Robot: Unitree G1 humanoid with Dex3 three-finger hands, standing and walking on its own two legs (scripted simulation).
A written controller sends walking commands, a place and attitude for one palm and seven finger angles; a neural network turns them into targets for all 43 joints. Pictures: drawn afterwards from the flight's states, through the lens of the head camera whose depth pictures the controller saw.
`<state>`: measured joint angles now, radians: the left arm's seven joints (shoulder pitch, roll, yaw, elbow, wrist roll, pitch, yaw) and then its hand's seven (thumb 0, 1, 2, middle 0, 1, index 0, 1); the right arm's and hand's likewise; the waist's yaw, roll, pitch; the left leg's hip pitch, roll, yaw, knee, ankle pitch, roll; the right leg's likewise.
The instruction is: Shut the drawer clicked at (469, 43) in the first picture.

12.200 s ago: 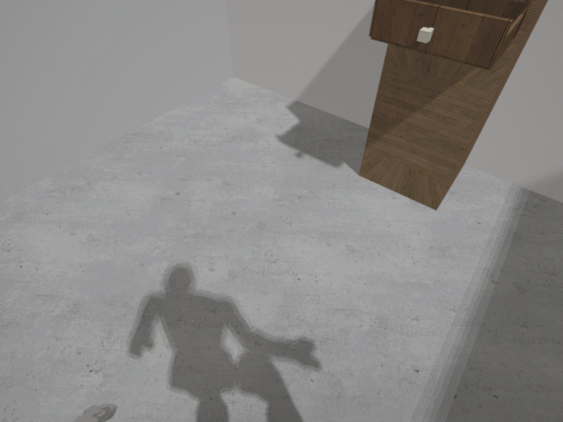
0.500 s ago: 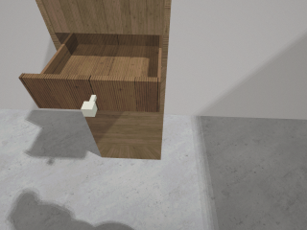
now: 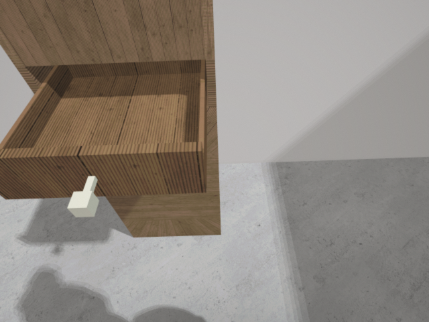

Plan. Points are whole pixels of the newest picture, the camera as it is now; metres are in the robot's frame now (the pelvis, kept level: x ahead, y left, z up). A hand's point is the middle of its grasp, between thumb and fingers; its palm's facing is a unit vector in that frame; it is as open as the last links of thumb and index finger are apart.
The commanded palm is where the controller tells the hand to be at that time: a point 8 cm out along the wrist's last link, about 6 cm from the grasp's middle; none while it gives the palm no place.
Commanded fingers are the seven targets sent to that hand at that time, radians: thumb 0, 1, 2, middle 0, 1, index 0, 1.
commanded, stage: come to a stop and stand still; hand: left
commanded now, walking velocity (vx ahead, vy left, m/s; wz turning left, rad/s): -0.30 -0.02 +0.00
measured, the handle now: (87, 195) +0.30 +0.22 +0.11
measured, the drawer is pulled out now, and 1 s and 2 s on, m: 0.26 0.26 0.26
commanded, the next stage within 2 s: none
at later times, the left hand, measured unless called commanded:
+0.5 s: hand out of the picture +0.03 +0.21 -0.16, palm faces +0.10 -0.96 -0.28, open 7.3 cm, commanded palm none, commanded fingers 0.00 0.90 0.90 -0.20 -0.30 -0.20 -0.30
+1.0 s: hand out of the picture -0.07 +0.29 -0.17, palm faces +0.07 -0.97 -0.22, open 7.4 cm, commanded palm none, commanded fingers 0.00 0.90 0.90 -0.20 -0.30 -0.20 -0.30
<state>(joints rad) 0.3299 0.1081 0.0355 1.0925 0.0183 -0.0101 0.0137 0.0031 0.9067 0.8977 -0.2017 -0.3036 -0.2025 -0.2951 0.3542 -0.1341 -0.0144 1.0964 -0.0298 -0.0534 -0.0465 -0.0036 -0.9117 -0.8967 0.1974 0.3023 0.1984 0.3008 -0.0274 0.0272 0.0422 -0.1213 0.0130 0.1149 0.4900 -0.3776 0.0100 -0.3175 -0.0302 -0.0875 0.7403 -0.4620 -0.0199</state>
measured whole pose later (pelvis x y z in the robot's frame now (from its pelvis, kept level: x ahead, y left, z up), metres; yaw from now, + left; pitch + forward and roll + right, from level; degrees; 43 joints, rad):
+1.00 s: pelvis -0.06 +0.10 +0.00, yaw +2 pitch -3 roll -2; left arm 0.36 0.17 0.01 0.97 0.02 0.03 0.03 0.00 0.90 0.90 -0.20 -0.30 -0.20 -0.30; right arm 0.29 -0.21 -0.02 0.96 -0.02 0.04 -0.01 -0.01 -0.93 -0.90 0.20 0.30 0.20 0.30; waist 0.00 0.04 0.01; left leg -0.32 -0.08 0.08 0.44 -0.14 0.12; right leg -0.30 0.00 0.08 0.59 -0.39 -0.02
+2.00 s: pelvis -0.13 +0.12 +0.01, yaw +1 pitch +0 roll -1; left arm 0.27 0.17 0.01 1.04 0.00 -0.01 0.04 0.00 0.95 0.90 -0.20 -0.30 -0.20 -0.30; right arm 0.38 -0.16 -0.01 1.11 -0.02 0.00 -0.03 0.00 -0.91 -0.90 0.20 0.30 0.20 0.30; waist -0.03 0.00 -0.02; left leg -0.25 0.01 0.01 0.53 -0.26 0.02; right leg -0.17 0.02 -0.01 0.47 -0.31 -0.01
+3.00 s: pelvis -0.15 +0.12 +0.01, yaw +0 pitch -1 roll +0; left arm 0.32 0.15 -0.03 1.11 0.00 -0.01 0.03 0.00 0.91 0.90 -0.20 -0.30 -0.20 -0.30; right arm 0.31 -0.13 0.02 1.15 0.00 -0.01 -0.03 0.00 -0.91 -0.90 0.20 0.30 0.20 0.30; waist 0.00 -0.02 0.03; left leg -0.19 -0.02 0.04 0.39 -0.19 0.03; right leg -0.15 0.00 0.02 0.41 -0.25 0.00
